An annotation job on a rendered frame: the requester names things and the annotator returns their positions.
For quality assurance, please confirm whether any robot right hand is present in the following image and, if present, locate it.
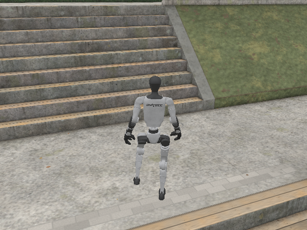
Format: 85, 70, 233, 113
170, 131, 181, 140

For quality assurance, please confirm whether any robot left hand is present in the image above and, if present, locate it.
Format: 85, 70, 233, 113
124, 134, 135, 145

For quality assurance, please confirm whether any right robot forearm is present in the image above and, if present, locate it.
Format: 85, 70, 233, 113
172, 117, 181, 133

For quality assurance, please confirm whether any robot right upper arm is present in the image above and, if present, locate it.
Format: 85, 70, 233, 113
165, 97, 177, 124

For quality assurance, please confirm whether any robot left upper arm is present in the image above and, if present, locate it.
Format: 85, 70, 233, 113
131, 96, 145, 123

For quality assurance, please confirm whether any robot left shin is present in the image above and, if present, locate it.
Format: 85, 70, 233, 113
135, 147, 142, 179

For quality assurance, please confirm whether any left robot forearm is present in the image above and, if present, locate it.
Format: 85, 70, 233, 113
125, 117, 136, 136

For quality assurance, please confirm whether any left robot thigh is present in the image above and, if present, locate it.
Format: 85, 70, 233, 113
137, 133, 147, 155

